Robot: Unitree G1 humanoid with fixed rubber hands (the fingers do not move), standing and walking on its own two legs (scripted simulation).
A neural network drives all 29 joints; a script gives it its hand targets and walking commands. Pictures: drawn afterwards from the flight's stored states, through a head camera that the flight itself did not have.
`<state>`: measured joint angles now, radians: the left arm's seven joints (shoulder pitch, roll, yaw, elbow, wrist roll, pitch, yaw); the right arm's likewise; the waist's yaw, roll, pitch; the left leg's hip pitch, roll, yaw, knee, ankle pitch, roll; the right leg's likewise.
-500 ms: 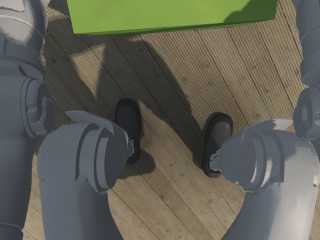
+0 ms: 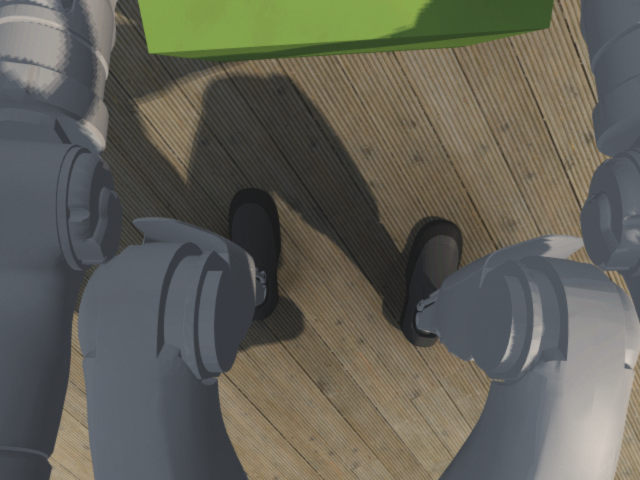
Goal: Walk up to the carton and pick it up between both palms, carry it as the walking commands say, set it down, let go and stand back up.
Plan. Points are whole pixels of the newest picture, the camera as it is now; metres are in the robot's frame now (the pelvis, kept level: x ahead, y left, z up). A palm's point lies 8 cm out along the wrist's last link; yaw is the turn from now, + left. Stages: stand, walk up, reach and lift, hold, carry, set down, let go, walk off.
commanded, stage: reach and lift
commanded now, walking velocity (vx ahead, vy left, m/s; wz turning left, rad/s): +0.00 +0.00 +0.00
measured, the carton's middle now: out of the picture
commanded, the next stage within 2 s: none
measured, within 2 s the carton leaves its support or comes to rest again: leaves its support in 0.90 s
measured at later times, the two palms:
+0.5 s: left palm out of the picture +0.55 +0.25 -0.18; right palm out of the picture +0.59 -0.14 -0.18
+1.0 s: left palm out of the picture +0.55 +0.25 -0.16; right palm out of the picture +0.58 -0.14 -0.16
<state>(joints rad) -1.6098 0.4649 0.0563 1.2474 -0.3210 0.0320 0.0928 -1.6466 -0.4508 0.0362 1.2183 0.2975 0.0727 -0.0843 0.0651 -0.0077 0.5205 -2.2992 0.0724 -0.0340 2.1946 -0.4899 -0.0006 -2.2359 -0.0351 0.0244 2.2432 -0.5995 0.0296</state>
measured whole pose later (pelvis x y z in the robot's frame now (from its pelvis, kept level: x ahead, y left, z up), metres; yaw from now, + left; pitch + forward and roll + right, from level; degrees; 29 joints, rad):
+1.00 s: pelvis +0.00 +0.00 +0.00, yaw +0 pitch +34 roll -1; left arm -1.52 0.48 0.04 1.10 -0.32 0.18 0.09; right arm -1.54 -0.41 -0.04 1.07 0.25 0.19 -0.08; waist 0.07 -0.04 0.44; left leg -2.30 0.07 -0.04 2.20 -0.50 -0.01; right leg -2.25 -0.02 0.03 2.25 -0.61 0.02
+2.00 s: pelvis +0.01 +0.00 +0.08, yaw -1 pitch +47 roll -2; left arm -1.24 0.25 0.42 0.72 0.07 0.39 0.02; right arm -1.28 -0.23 -0.38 0.76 -0.07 0.37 0.00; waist 0.05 -0.04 0.00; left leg -2.26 0.05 -0.03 1.89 -0.45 -0.01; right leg -2.20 -0.01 0.02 1.92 -0.54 0.04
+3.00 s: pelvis +0.02 +0.00 +0.20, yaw +0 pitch +47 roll -1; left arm -0.98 0.08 0.53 0.55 0.22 0.45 -0.03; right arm -1.03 -0.11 -0.47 0.63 -0.21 0.43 0.08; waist 0.04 -0.04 -0.21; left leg -1.91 0.05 -0.01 1.46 -0.37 -0.01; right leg -1.87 -0.01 0.02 1.49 -0.44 0.03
